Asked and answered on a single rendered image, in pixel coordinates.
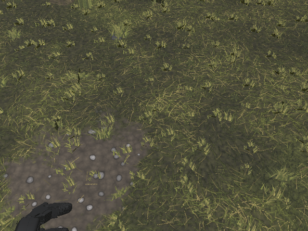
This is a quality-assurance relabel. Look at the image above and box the left robot hand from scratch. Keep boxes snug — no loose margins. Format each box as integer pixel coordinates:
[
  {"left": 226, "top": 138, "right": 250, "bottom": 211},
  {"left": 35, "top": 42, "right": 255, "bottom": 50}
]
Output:
[{"left": 14, "top": 202, "right": 72, "bottom": 231}]

